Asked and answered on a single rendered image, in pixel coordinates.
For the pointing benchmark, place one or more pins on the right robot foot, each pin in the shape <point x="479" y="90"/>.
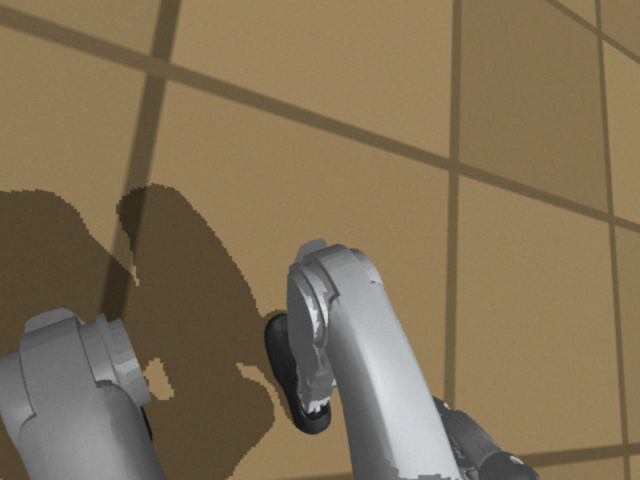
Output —
<point x="283" y="366"/>

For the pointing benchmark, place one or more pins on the right robot arm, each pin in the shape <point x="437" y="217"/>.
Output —
<point x="506" y="466"/>

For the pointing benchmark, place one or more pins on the right robot hand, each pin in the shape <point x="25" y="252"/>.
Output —
<point x="471" y="445"/>

